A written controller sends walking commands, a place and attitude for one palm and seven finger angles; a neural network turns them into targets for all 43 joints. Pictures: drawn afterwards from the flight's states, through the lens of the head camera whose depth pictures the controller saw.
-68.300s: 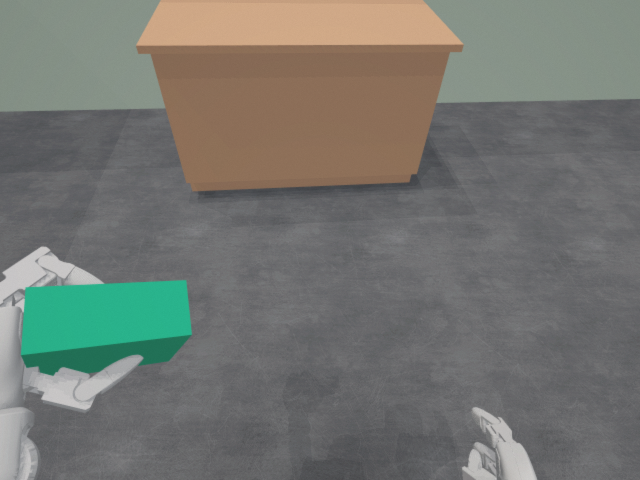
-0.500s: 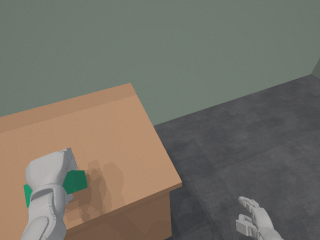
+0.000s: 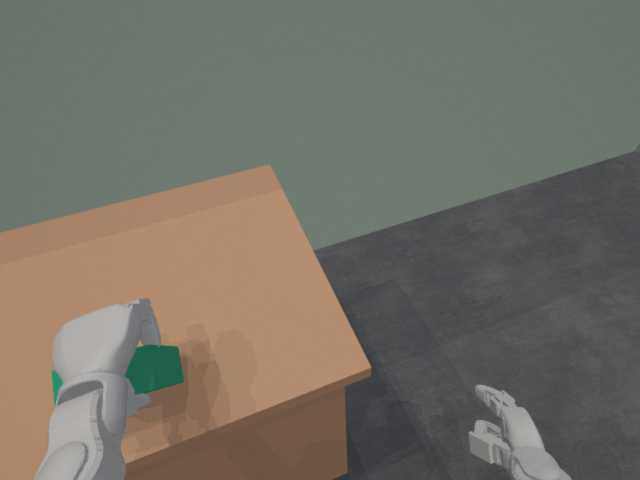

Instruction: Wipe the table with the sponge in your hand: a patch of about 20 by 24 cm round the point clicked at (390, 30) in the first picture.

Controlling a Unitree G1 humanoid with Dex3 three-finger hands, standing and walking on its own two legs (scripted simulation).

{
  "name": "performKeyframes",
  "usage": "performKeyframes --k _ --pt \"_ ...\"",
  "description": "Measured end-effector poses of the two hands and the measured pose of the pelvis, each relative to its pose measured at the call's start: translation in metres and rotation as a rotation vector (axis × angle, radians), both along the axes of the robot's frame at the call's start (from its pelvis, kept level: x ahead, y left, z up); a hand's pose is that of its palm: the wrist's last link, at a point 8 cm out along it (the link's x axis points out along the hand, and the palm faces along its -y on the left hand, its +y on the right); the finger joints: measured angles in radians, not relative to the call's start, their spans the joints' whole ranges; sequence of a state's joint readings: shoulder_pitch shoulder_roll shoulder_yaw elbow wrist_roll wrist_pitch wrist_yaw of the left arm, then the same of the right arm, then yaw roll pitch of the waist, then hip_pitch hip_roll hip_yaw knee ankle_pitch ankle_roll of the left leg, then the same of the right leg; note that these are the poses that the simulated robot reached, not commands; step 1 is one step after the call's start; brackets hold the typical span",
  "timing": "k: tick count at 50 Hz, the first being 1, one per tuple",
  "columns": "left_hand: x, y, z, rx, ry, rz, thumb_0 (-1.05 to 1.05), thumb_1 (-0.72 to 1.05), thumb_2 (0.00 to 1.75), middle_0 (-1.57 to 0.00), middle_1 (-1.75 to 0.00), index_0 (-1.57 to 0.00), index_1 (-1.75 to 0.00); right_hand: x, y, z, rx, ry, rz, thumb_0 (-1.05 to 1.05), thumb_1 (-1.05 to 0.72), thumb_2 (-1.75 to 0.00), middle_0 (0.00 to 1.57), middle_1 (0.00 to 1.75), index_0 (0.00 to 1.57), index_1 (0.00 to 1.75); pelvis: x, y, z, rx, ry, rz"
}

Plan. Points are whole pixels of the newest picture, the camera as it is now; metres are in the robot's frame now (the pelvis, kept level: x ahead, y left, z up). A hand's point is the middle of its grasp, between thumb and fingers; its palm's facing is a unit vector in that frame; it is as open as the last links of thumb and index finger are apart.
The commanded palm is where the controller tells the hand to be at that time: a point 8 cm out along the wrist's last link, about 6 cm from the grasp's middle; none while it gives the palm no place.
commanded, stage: lift the sponge slowly off the table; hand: left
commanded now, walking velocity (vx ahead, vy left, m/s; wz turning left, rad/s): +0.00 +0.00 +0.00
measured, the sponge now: (131, 376) +0.23 +0.30 -0.01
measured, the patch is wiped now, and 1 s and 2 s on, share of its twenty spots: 1.00 1.00 1.00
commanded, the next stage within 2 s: bring the sponge back beside the body in 1.50 s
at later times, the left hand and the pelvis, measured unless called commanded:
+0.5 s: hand (114, 362) +0.21 +0.27 +0.09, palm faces +0.06 -0.12 -0.99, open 9.1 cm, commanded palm +0.18 +0.27 +0.15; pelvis -0.01 +0.00 +0.00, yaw +0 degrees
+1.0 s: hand (107, 343) +0.21 +0.26 +0.12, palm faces +0.07 -0.09 -0.99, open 9.1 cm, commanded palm +0.18 +0.27 +0.19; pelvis -0.02 -0.02 +0.00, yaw +0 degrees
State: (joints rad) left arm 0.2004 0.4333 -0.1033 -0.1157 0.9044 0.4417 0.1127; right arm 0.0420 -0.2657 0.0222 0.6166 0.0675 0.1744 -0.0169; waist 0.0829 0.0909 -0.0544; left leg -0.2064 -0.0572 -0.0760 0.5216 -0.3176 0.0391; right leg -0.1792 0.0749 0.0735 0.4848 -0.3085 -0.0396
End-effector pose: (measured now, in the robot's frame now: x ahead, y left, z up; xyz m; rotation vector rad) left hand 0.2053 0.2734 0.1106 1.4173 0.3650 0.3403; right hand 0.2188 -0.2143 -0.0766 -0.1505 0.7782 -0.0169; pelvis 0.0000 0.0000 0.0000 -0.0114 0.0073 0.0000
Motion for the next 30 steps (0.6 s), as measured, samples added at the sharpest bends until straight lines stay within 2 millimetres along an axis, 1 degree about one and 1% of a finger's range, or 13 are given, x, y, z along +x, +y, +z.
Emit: performKeyframes --k 9,14,22,30 --pt "0.000 -0.004 0.005 -0.022 0.000 -0.009 0.00 -0.49 1.05 -0.79 -1.50 -0.89 -1.46 0.007 0.009 0.001 0.007 -0.005 0.025 0.01 -0.91 -0.90 0.20 0.30 0.20 0.30 0.000 0.002 0.001 0.000 -0.012 0.004" --pt "-0.005 -0.009 0.010 -0.032 -0.015 -0.027 -0.01 -0.49 1.05 -0.81 -1.48 -0.90 -1.45 0.009 0.012 0.004 0.018 -0.015 0.033 0.01 -0.91 -0.90 0.20 0.30 0.20 0.30 0.000 0.001 0.002 0.001 -0.020 0.000" --pt "-0.018 -0.010 0.024 -0.010 -0.045 -0.009 -0.01 -0.50 1.05 -0.82 -1.46 -0.90 -1.44 0.010 0.011 0.008 0.018 -0.030 0.050 0.01 -0.91 -0.90 0.20 0.30 0.20 0.30 -0.005 -0.002 0.003 0.003 -0.044 0.002" --pt "-0.014 -0.005 0.034 0.000 -0.033 0.023 -0.02 -0.50 1.05 -0.82 -1.46 -0.90 -1.44 0.008 0.006 0.013 0.002 -0.041 0.053 0.01 -0.91 -0.90 0.20 0.30 0.20 0.30 -0.016 -0.010 0.004 0.008 -0.056 0.011"
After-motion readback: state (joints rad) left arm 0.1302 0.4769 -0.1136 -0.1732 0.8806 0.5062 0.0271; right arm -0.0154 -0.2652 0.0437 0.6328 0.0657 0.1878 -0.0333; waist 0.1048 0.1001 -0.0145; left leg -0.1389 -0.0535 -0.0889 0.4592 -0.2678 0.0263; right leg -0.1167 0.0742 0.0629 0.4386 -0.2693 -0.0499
